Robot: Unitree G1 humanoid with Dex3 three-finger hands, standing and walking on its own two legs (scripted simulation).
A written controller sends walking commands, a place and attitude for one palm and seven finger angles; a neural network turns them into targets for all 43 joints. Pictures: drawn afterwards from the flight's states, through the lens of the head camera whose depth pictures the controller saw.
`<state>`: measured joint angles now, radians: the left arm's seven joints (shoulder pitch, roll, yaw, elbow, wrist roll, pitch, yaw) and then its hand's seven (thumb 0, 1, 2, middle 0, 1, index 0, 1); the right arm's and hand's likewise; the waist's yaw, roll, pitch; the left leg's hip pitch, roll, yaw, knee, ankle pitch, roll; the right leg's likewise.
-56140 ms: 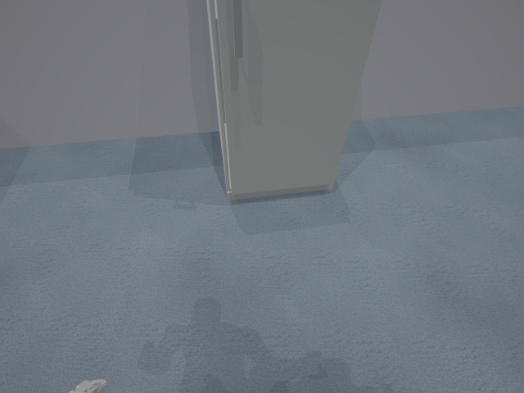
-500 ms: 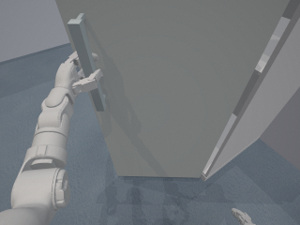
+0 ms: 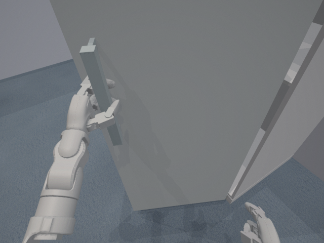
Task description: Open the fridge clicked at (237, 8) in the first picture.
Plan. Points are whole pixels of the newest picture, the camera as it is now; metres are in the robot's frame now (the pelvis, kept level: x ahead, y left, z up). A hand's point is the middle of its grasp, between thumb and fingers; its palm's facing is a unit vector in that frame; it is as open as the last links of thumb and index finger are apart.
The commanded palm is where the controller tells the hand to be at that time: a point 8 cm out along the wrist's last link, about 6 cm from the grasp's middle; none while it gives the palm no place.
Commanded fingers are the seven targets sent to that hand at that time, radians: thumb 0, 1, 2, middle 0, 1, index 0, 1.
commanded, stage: walk backward, drawing the door open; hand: left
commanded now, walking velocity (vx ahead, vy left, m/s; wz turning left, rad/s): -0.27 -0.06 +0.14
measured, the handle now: (107, 99) +0.41 +0.16 +0.17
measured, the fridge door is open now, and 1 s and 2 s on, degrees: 64 97 109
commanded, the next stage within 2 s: stop walking and hold the door back in 1.84 s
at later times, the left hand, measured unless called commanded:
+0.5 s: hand (123, 157) +0.24 +0.09 +0.17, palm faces +0.15 -0.97 -0.18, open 7.3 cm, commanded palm +0.20 +0.14 +0.18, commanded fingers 0.00 0.90 0.90 -0.45 -1.40 -0.45 -1.40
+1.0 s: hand (175, 224) +0.13 -0.01 +0.17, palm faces +0.32 -0.93 -0.17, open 7.6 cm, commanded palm +0.09 +0.03 +0.18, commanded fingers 0.00 0.90 0.90 -0.45 -1.40 -0.45 -1.40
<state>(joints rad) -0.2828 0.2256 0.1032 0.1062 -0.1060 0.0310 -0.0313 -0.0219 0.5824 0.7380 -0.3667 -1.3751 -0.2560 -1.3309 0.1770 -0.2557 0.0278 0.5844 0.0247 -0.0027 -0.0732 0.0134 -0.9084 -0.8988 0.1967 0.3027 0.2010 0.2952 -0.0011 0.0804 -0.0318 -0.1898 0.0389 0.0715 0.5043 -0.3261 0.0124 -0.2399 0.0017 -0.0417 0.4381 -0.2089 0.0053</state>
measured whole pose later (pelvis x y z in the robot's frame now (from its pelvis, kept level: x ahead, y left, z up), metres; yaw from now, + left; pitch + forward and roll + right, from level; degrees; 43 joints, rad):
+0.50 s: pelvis -0.08 -0.05 -0.01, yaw +5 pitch +0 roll +0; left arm -0.09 0.19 0.04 -0.22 -0.04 -0.02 0.11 -0.06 0.60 0.69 -0.44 -1.40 -0.17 -1.31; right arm 0.19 -0.18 0.03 0.61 0.00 0.03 -0.08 0.01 -0.91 -0.90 0.20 0.30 0.20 0.30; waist -0.05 0.07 0.07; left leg -0.36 0.04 -0.01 0.61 -0.31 0.01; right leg -0.36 0.00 -0.13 0.50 -0.14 -0.07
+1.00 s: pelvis -0.09 -0.20 -0.01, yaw +27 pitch +1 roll -1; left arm 0.04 0.18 -0.10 -0.48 0.00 -0.01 0.03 -0.06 0.57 0.73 -0.46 -1.38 -0.16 -1.28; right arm 0.12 -0.18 -0.03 0.64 0.00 -0.09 -0.09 0.02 -0.91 -0.90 0.20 0.30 0.20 0.30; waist -0.05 0.03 0.09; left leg -0.46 0.04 0.04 0.89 -0.46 -0.02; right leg -0.28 -0.05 -0.15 0.61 -0.33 -0.02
